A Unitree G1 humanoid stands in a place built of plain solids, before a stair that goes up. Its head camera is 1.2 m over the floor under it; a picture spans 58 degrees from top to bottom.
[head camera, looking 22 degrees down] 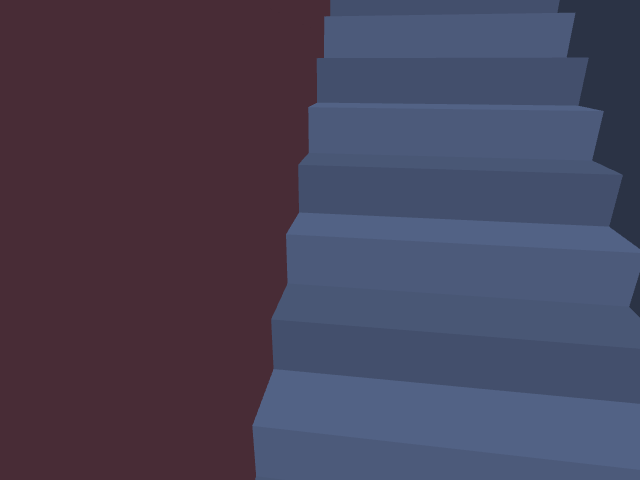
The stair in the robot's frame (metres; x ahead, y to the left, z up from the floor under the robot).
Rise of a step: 0.17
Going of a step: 0.22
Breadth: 1.10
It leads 8 degrees to the right of straight ahead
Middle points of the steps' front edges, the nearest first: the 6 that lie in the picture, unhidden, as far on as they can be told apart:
0.77 -0.32 0.35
0.99 -0.36 0.53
1.21 -0.39 0.70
1.43 -0.42 0.88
1.65 -0.45 1.05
1.87 -0.48 1.23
